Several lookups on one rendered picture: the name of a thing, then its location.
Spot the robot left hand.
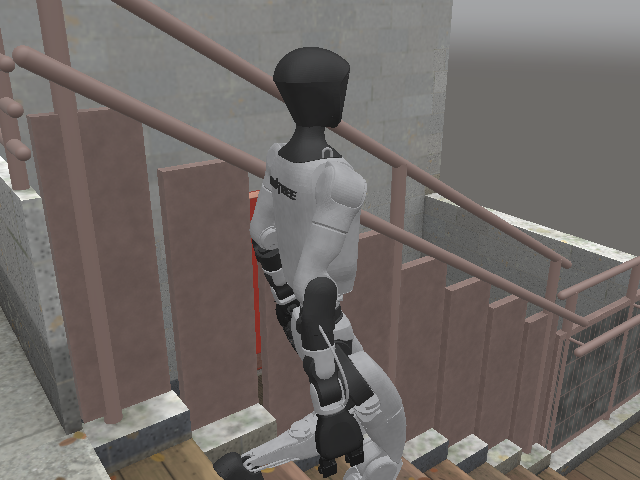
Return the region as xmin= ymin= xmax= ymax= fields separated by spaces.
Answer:
xmin=274 ymin=299 xmax=300 ymax=354

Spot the robot right hand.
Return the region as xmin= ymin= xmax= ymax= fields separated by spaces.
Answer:
xmin=315 ymin=407 xmax=364 ymax=478

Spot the left robot upper arm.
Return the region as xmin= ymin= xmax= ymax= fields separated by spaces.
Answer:
xmin=249 ymin=143 xmax=287 ymax=250

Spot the humanoid robot torso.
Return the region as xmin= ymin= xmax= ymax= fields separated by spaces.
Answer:
xmin=270 ymin=147 xmax=361 ymax=361

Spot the right robot forearm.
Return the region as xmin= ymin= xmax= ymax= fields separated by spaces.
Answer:
xmin=296 ymin=277 xmax=345 ymax=416

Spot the robot right shin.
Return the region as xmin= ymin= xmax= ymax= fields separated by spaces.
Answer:
xmin=343 ymin=456 xmax=403 ymax=480

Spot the left robot forearm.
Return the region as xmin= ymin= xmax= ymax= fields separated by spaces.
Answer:
xmin=252 ymin=239 xmax=296 ymax=305

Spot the right robot upper arm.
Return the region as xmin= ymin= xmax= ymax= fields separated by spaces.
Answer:
xmin=293 ymin=160 xmax=367 ymax=305

